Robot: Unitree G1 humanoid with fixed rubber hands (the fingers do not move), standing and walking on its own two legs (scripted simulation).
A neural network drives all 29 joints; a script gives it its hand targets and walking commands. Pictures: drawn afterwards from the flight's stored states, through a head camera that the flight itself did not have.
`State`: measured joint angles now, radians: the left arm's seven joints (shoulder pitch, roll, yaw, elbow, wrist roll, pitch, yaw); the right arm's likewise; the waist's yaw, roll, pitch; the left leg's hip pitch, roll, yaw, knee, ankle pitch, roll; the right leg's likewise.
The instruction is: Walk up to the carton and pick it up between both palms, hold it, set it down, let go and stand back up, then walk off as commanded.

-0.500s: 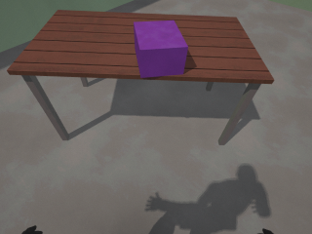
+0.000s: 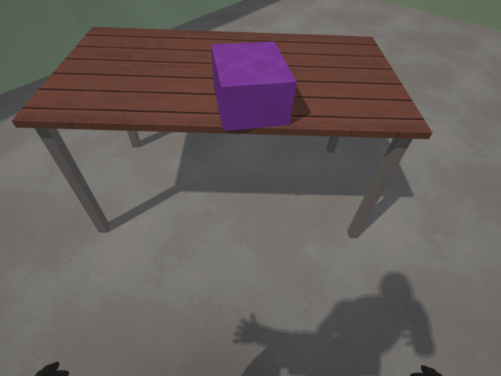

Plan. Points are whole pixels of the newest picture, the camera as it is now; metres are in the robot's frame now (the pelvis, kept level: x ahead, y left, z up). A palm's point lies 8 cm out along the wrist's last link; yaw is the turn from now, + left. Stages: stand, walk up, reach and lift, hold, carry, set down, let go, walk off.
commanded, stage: stand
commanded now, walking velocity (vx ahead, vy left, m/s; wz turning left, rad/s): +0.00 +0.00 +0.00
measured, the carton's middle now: (249, 84) +0.93 +0.01 -0.03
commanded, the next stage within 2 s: none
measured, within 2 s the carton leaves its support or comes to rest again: neither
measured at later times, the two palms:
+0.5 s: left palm out of the picture +0.08 +0.33 -0.08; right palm out of the picture +0.08 -0.31 -0.08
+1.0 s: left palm out of the picture +0.08 +0.33 -0.08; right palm out of the picture +0.09 -0.30 -0.08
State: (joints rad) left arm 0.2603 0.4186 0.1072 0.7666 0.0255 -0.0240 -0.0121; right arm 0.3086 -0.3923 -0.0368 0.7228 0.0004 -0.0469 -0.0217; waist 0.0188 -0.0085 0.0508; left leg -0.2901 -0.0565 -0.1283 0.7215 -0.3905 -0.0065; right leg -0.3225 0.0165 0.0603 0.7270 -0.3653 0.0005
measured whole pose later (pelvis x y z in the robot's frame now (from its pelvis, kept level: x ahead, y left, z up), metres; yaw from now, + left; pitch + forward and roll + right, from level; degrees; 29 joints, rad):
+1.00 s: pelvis -0.01 +0.00 +0.00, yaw +0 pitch -3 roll +0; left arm 0.25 0.42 0.10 0.77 0.03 -0.02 -0.01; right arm 0.28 -0.39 -0.03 0.72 0.00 -0.05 -0.01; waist 0.01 -0.01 0.09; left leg -0.29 -0.06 -0.13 0.72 -0.37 -0.01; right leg -0.32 0.02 0.06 0.73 -0.35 0.00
